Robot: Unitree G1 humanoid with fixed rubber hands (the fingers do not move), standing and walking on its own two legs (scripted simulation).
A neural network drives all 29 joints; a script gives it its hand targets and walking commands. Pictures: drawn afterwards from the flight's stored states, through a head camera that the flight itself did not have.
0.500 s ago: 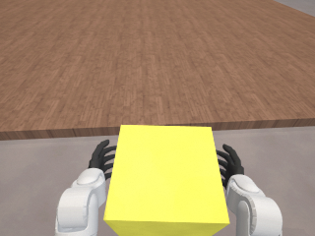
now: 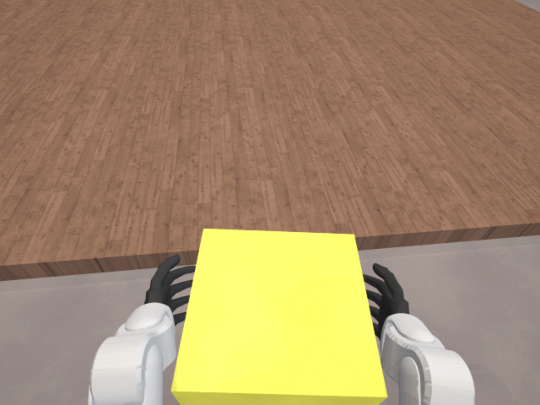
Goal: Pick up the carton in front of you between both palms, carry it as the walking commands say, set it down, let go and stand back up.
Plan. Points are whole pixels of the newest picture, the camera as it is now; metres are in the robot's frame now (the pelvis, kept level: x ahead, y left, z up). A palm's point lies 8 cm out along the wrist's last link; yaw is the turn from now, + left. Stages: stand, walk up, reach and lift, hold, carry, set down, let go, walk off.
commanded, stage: carry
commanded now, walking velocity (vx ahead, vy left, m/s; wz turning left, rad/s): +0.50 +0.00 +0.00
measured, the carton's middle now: (274, 338) +0.23 -0.01 +0.00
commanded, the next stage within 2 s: none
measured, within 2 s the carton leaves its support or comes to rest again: neither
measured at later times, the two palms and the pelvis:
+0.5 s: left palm (204, 127) +0.59 +0.12 +0.12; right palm (354, 127) +0.61 -0.17 +0.11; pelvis +0.34 -0.05 -0.01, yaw +4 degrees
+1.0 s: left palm (213, 49) +1.03 +0.15 +0.09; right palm (316, 53) +1.02 -0.15 +0.10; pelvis +0.67 +0.00 -0.02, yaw +2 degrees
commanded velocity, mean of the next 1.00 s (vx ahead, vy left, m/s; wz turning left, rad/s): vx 0.50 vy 0.00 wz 0.00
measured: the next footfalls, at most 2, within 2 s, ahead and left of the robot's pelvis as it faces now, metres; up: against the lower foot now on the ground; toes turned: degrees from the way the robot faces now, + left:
right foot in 0.36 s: +0.45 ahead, -0.12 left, +0.00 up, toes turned -9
left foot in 0.86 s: +0.76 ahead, +0.07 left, +0.00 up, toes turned +10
